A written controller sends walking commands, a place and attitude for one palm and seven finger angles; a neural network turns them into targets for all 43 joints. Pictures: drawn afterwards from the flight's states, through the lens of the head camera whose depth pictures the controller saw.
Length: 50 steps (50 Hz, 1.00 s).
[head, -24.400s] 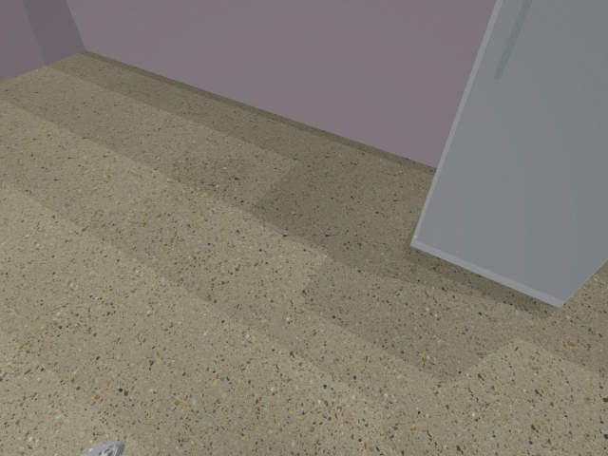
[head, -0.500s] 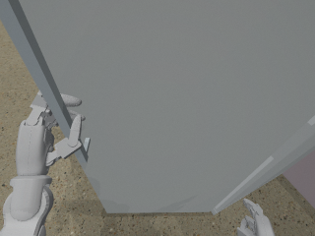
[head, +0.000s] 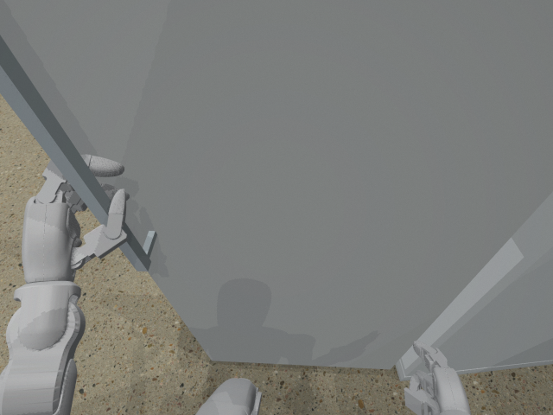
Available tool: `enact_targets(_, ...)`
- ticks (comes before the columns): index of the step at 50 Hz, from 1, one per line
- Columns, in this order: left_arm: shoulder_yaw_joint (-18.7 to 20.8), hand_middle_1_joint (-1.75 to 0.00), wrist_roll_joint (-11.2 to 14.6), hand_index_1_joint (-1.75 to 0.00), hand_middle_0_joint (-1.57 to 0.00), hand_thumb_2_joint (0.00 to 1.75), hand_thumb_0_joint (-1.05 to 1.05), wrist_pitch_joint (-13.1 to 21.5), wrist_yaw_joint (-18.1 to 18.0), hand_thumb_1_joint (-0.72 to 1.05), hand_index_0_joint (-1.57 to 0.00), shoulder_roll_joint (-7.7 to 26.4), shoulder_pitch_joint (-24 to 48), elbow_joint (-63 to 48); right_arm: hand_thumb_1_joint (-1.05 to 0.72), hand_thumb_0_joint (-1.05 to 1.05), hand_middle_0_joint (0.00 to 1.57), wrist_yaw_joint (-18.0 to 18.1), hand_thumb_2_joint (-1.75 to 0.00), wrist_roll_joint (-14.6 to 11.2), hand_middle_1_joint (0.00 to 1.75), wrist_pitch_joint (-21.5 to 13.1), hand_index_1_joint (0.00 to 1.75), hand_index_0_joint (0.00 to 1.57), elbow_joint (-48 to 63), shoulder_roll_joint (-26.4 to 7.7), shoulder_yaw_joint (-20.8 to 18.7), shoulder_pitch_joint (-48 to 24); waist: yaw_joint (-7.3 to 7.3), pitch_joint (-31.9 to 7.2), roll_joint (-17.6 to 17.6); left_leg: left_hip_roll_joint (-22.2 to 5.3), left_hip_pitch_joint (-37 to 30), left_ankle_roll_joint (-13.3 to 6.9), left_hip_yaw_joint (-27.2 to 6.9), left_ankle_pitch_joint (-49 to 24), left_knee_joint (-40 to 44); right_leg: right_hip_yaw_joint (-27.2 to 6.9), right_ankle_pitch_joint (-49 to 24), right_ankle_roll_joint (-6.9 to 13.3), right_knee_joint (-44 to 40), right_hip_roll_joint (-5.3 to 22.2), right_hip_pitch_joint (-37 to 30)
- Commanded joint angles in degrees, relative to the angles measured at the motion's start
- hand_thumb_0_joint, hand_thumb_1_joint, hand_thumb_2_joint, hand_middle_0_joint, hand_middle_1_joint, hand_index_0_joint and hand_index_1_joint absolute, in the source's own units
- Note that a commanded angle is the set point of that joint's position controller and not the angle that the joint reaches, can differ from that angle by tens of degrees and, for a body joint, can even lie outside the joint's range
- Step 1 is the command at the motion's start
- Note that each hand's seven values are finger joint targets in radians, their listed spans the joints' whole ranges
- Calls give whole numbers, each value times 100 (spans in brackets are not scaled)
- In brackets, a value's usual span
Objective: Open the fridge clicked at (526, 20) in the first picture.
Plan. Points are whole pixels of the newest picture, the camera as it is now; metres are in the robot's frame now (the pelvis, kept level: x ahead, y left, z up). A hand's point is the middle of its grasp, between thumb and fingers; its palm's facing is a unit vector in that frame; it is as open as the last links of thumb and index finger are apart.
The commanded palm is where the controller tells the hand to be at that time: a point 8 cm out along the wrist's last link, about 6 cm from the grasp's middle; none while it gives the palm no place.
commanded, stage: stop walking and hold the door back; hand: left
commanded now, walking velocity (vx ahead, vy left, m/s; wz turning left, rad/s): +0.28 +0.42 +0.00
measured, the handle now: (71, 137) +0.31 +0.23 +0.27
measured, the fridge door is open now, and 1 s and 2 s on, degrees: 82 75 74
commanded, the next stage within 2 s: loosen the grip on the handle in 1.24 s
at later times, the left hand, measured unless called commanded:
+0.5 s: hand (127, 186) +0.32 +0.21 +0.19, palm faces +0.22 -0.94 -0.27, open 5.4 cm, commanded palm +0.30 +0.27 +0.16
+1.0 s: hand (132, 182) +0.33 +0.21 +0.18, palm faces +0.16 -0.97 -0.18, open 5.2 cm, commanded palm +0.30 +0.27 +0.16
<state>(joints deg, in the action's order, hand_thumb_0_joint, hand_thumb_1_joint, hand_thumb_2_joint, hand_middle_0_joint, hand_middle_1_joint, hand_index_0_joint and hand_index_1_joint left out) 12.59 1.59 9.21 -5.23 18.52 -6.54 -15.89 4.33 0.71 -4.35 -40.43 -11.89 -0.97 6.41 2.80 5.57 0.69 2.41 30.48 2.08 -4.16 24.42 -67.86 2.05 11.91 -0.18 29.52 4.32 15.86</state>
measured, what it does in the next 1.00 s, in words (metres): steps on the spot: left foot, then right foot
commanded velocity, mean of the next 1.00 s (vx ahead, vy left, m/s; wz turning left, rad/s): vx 0.12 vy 0.02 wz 0.00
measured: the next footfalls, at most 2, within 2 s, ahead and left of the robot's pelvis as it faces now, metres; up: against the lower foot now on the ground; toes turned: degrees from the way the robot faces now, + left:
left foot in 0.32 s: -0.05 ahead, +0.13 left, +0.00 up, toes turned +9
right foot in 0.58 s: -0.01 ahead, -0.10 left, +0.00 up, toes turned -3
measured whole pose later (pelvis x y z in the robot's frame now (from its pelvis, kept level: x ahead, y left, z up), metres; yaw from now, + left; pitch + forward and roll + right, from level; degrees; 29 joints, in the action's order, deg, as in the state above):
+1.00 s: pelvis -0.07 +0.04 -0.01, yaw -2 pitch -2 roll -1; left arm 11.1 1.6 10.7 -2.6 19.7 28.3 20.1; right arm 5.1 -1.2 -2.6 -38.0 -14.5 -0.5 10.7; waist -2.1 4.2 -0.7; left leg -4.4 17.4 0.6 4.4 13.6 -32.7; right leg 0.5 14.1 -1.4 30.7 0.9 15.1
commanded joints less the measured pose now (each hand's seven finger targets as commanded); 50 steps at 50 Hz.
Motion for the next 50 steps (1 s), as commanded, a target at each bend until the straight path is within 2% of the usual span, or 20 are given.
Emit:
enact_targets(1, 1035, -140, 116, -140, -45, 90, 0, 277, -217, 90, -45, 1539, 2526, 673, -90, 0, 20, 128, -90, -57, 30, -15, 30, 20, 844, -634, -172, -331, -261, -1523, -953, -88, 108, -8, 79, -446, 167, -1346, -197, 234, -1254, 1574, -1078)
enact_targets(5, 759, -140, 145, -140, -45, 90, 0, 360, -171, 90, -45, 1730, 4022, 1457, -90, 0, 20, 66, -90, -98, 30, 75, 30, 20, 821, -934, -301, -261, -249, -1109, -1263, -119, -182, -73, 424, -240, 1204, -1676, 1817, 277, -2049, 1773, -615)
enact_targets(10, 846, -140, 25, -140, -45, 90, 0, 445, -217, 90, -45, 1954, 4905, 2170, -90, 0, 20, 86, -90, -107, 30, 68, 30, 20, 831, -900, -280, -109, -136, -1493, -1388, -69, -1166, -323, 968, 302, 3064, -1392, 2229, 431, -2194, 1599, -637)
enact_targets(14, 690, -140, -39, -140, -45, 90, 0, 565, -146, 90, -45, 1844, 5340, 2427, -90, 0, 20, 109, -90, -115, 30, 67, 30, 20, 853, -867, -201, 212, -310, -2045, -785, 61, -2583, -568, 1363, -67, 4951, -591, 2013, 135, -1540, 821, -436)
enact_targets(15, 575, -140, 9, -140, -45, 90, 0, 611, -101, 90, -45, 1718, 5470, 2311, -90, 0, 20, 140, -90, -131, 30, 16, 30, 20, 946, -959, -218, 220, -377, -2018, 176, -398, -2777, -738, 822, -8, 5389, -294, 1770, 28, -697, 425, -209)
enact_targets(17, 365, -140, -12, -140, -45, 90, 0, 573, -66, 90, -45, 1466, 6402, 2286, -90, 0, 20, 114, -90, -156, 30, -14, 30, 20, 1007, -1036, -224, 71, -345, -1453, 2053, -2158, -2573, -1432, -1332, 287, 5891, 645, 1610, -184, 1952, -561, 1115)
enact_targets(18, 304, -140, -64, -140, -45, 90, 0, 498, -72, 90, -45, 1502, 6829, 2483, -90, 0, 20, 119, -90, -218, 30, -39, 30, 20, 944, -840, -164, 85, -345, -1413, 1501, -2287, -2457, -1631, -1486, -474, 5802, 231, 1505, -110, 2880, -518, 1365)
enact_targets(20, 626, -140, -156, -140, -45, 90, 0, 482, -57, 90, -45, 2049, 6881, 3151, -90, 0, 20, 93, -90, -297, 30, -28, 30, 20, 756, -1012, -227, 346, -233, -1451, 821, -2325, -2480, -1589, -1434, -197, 5452, -271, 1250, -73, 2880, -219, 1667)
enact_targets(21, 509, -140, -194, -140, -45, 90, 0, 364, -33, 90, -45, 1917, 6683, 3700, -90, 0, 20, 113, -90, -309, 30, 2, 30, 20, 697, -1045, -197, 382, -212, -1168, 682, -2141, -2401, -1438, -888, -483, 5208, -155, 1156, -90, 2429, -124, 1646)
enact_targets(23, 200, -140, -98, -140, -45, 90, 0, 249, 58, 90, -45, 1553, 6614, 3658, -90, 0, 20, 143, -90, -314, 30, 38, 30, 20, 719, -1046, -167, 559, -193, -1494, 824, -1724, -2599, -1078, -53, -1309, 4748, 325, 1091, -95, 1226, -362, 816)
enact_targets(27, 53, -140, -59, -140, -45, 90, 0, 190, 134, 90, -45, 1556, 6890, 3774, -90, 0, 20, 161, -90, -292, 30, 46, 30, 20, 672, -1006, -21, 463, -211, -1879, 644, -1550, -1702, -807, 156, -1556, 3791, 224, 615, 0, -449, -412, -1135)
enact_targets(28, 448, -140, -109, -140, -45, 90, 0, 179, 84, 90, -45, 2039, 6684, 3999, -90, 0, 20, 167, -90, -273, 30, 80, 30, 20, 616, -1001, -76, 503, -164, -2068, -218, -1256, -786, -649, 466, -1344, 2781, -664, 789, 273, -789, 197, -2080)
enact_targets(29, 737, -140, -123, -140, -45, 90, 0, 158, 48, 90, -45, 2432, 6758, 4016, -90, 0, 20, 186, -90, -283, 30, 123, 30, 20, 672, -842, -127, 494, -196, -2075, -1815, -536, 299, -327, 916, 113, 1441, -2466, 532, 823, -1213, 1358, -2574)
enact_targets(30, 1094, -140, -79, -140, -45, 90, 0, 58, 26, 90, -45, 2695, 6297, 4329, -90, 0, 20, 205, -90, -270, 30, 102, 30, 20, 712, -1006, -229, 414, -72, -1754, -1803, -340, 779, -262, 392, 840, 426, -3110, -115, 1170, -1497, 2019, -2303)
enact_targets(32, 793, -140, -74, -140, -45, 90, 0, 80, 96, 90, -45, 2295, 6470, 3938, -90, 0, 20, 142, -90, -279, 30, -20, 30, 20, 612, -954, -195, 403, -218, -1801, -1169, -612, 396, -224, -12, 568, 455, -2314, 367, 1079, -1220, 1742, -1712)
enact_targets(38, 956, -140, 11, -140, -45, 90, 0, 328, 56, 90, -45, 2165, 5995, 3476, -90, 0, 20, 230, -90, -140, 30, -86, 30, 20, 600, -820, 33, 251, -206, -1801, -1041, -407, -1390, -210, 896, -711, 3125, -568, -534, 647, -810, 830, -822)
enact_targets(41, 862, -140, 38, -140, -45, 90, 0, 420, 52, 90, -45, 2017, 5807, 3060, -90, 0, 20, 204, -90, -136, 30, -110, 30, 20, 639, -938, -62, 239, -306, -1753, -270, -628, -2483, -215, 744, -1804, 4263, -290, -80, 248, -326, 412, -199)
enact_targets(43, 665, -140, 87, -140, -45, 90, 0, 472, 80, 90, -45, 1669, 5611, 2726, -90, 0, 20, 134, -90, -206, 30, -77, 30, 20, 841, -1037, -109, 130, -199, -1738, 698, -1443, -2366, -596, -311, -2533, 4480, -35, 151, -63, 112, -294, -68)
enact_targets(45, 330, -140, 115, -140, -45, 90, 0, 458, 182, 90, -45, 1296, 5303, 2554, -90, 0, 20, 90, -90, -260, 30, -55, 30, 20, 978, -880, -97, 9, -216, -1506, 729, -1348, -1883, -658, -42, -2426, 4349, -151, 54, -119, -13, -343, -310)
enact_targets(50, 531, -140, 32, -140, -45, 90, 0, 470, 73, 90, -45, 1557, 5200, 2207, -90, 0, 20, 111, -90, -205, 30, -43, 30, 20, 963, -943, -175, 171, -254, -1944, 165, -943, -1980, -306, 487, -2117, 3942, -428, -737, -16, -304, -3, -645)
